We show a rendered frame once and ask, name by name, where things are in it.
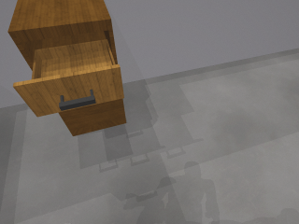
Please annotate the handle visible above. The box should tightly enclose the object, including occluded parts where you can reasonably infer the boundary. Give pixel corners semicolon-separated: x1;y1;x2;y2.
59;89;96;111

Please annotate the cabinet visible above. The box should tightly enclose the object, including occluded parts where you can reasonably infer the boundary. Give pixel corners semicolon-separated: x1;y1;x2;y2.
7;0;126;136

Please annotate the drawer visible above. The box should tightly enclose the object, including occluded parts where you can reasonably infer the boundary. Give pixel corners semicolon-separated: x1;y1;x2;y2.
13;39;124;117

